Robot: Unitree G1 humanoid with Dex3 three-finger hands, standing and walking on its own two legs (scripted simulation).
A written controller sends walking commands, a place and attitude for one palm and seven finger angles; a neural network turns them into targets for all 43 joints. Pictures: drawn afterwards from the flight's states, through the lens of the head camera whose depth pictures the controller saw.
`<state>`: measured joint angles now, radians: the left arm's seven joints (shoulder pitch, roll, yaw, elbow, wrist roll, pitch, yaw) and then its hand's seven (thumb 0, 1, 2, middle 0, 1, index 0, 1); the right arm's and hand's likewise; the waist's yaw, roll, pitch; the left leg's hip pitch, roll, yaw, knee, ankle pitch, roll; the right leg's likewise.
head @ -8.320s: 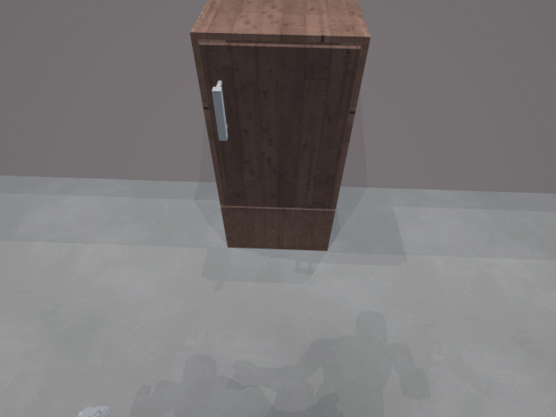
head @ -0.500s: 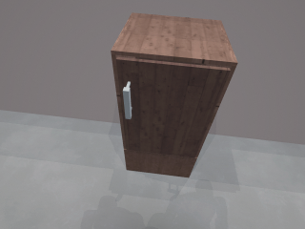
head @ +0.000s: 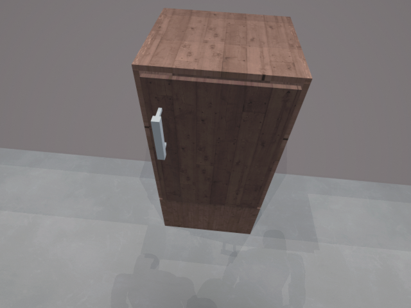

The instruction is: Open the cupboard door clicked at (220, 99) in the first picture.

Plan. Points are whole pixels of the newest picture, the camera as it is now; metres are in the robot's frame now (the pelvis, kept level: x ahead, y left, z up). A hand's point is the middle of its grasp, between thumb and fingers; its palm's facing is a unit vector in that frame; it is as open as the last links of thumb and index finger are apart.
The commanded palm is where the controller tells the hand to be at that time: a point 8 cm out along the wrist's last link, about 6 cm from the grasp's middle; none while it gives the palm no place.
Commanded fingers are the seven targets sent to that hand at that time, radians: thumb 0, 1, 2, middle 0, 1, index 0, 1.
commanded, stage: come to a stop and stand still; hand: left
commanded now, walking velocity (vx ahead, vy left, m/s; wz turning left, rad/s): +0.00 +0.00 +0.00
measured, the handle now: (160, 134) +0.57 +0.17 -0.04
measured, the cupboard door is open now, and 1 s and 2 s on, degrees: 0 0 0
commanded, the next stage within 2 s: look again from close up in 1.34 s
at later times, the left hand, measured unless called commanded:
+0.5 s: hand out of the picture +0.03 +0.21 -0.16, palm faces -0.01 -0.97 -0.25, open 7.4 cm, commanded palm none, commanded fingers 0.00 0.90 0.90 -0.20 -0.30 -0.20 -0.30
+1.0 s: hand out of the picture +0.04 +0.19 -0.17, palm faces +0.00 -0.98 -0.21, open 7.4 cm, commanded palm none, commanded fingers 0.00 0.90 0.90 -0.20 -0.30 -0.20 -0.30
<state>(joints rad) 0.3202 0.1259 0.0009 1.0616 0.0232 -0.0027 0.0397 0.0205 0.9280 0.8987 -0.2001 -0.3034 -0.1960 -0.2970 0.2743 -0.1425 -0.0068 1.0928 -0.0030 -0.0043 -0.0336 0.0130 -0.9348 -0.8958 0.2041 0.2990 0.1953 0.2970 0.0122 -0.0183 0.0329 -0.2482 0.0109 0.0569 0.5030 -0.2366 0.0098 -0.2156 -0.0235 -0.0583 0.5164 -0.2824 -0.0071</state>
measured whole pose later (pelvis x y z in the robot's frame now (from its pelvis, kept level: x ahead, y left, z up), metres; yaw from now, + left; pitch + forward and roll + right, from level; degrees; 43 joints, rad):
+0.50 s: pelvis +0.00 +0.02 +0.00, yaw +0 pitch +0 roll +0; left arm 0.27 0.19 -0.01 1.02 0.02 0.00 0.02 0.01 0.91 0.90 -0.20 -0.30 -0.19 -0.30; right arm 0.27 -0.20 0.01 1.02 -0.02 -0.01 -0.01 0.00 -0.92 -0.90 0.20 0.30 0.20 0.30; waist 0.00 0.03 0.02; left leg -0.26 -0.02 0.08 0.48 -0.22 0.04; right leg -0.24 -0.05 -0.04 0.51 -0.27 0.02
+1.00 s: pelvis +0.02 +0.00 +0.00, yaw +0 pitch +0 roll +0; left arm 0.25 0.18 -0.01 1.09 0.02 -0.01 0.02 0.01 0.91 0.90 -0.20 -0.30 -0.20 -0.30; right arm 0.21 -0.19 0.01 1.10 -0.01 -0.03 -0.02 0.00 -0.91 -0.90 0.20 0.30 0.20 0.30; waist 0.01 -0.01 0.03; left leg -0.21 0.00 0.06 0.45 -0.24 0.01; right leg -0.18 -0.03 -0.05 0.47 -0.29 0.00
